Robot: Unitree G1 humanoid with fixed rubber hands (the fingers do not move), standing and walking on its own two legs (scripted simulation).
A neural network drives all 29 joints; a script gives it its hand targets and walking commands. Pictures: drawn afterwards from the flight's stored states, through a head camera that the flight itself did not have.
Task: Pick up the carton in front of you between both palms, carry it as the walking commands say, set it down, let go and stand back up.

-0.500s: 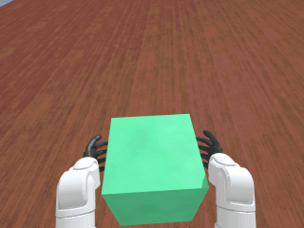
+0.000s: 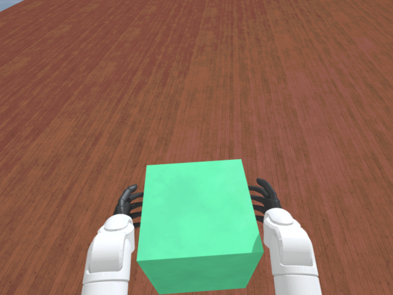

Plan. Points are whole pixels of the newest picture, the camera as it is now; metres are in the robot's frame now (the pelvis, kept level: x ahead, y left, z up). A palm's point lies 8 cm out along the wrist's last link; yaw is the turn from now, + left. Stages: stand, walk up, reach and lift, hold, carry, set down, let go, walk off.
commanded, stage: carry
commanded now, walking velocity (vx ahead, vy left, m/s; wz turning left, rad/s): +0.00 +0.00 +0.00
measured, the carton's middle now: (198, 229) +0.29 +0.00 -0.05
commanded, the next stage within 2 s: hold in 1.78 s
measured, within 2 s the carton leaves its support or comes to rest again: neither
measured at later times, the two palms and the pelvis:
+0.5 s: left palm (116, 233) +0.24 +0.16 +0.04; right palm (270, 226) +0.25 -0.14 +0.04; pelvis -0.04 +0.01 +0.00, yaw +0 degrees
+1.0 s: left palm (103, 250) +0.21 +0.17 +0.04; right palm (267, 243) +0.21 -0.12 +0.05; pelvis -0.08 +0.02 +0.00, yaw +0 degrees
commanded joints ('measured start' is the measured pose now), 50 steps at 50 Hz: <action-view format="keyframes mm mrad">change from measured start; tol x2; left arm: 1 -449 -837 -556 -43 -271 -110 -238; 7 -514 -848 -430 148 -191 -234 -246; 10 -558 -897 -424 198 -187 -276 -257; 13 -578 -929 -441 201 -195 -290 -263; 18 -564 -951 -502 125 -228 -248 -262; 23 -536 -923 -483 126 -218 -216 -262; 30 -581 -937 -484 121 -226 -215 -267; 50 -571 -948 -475 144 -222 -207 -271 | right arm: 1 -360 843 536 17 248 -90 226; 6 -420 855 431 173 184 -196 234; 12 -512 939 436 244 187 -270 251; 19 -486 970 503 186 229 -217 255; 24 -480 946 479 189 218 -197 255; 50 -510 964 471 200 218 -194 263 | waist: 1 -10 -27 -299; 7 -5 -19 -252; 21 -9 -27 -256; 27 -8 -18 -209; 50 -8 -21 -207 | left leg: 1 39 78 -34 2 651 8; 6 29 87 -41 -20 621 16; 13 -4 82 -47 -41 484 22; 22 -21 90 -50 -53 459 30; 29 -57 90 -58 -91 355 41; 37 -77 91 -65 -106 332 50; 43 -73 91 -63 -97 353 54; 50 -90 93 -67 -105 321 59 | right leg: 1 221 -120 107 -3 744 -32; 7 184 -113 97 -21 575 -22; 19 201 -125 107 -68 490 -16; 22 198 -125 107 -73 495 -13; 29 178 -123 109 -106 384 -4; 50 159 -122 100 -123 337 13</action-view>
